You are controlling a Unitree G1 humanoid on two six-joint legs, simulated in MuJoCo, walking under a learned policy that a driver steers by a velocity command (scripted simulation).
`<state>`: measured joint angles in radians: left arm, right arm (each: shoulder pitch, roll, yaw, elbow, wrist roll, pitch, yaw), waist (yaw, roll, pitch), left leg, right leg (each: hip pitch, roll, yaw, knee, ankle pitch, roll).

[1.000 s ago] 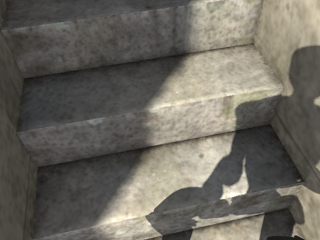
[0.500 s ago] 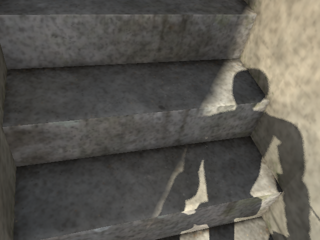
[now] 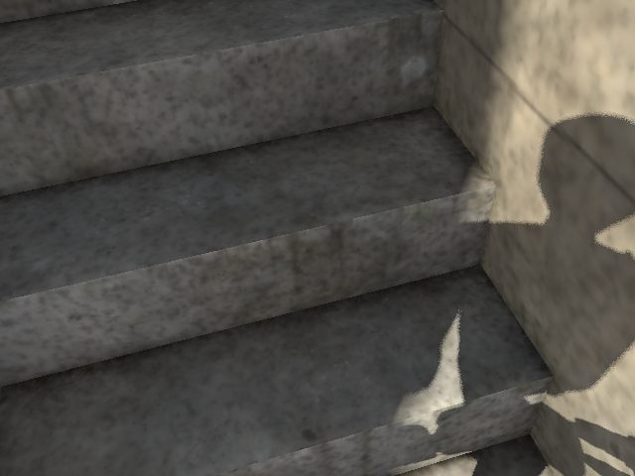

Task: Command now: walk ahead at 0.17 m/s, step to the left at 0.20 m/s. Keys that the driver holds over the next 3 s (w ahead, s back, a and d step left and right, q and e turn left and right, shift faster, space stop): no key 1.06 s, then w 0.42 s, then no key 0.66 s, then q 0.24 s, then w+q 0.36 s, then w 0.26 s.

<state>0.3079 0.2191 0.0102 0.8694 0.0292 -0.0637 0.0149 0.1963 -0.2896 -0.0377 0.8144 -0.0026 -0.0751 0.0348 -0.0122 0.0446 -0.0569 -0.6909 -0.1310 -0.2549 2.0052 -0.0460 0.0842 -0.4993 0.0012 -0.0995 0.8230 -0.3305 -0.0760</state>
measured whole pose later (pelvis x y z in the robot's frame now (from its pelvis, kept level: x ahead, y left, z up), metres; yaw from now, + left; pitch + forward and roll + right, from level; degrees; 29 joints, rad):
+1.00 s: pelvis +0.19 -0.03 +0.14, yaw +0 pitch +3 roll +7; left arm 0.48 0.15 0.07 1.08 0.00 0.02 0.03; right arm 0.05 -0.07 -0.05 0.95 -0.01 0.07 -0.07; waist -0.03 -0.08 -0.02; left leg -0.56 -0.01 0.05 1.10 -0.58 -0.06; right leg -0.07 -0.08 -0.03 0.23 0.47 0.09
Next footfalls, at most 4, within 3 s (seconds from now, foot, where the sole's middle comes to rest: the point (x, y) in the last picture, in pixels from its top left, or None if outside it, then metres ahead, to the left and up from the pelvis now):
0.28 left None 0.23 0.15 -0.55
2.08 right None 0.08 -0.20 -0.74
2.68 left None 0.00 0.25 -0.74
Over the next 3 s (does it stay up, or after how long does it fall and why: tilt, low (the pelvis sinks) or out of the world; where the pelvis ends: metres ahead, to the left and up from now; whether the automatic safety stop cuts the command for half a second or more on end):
stays up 0.11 0.12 0.05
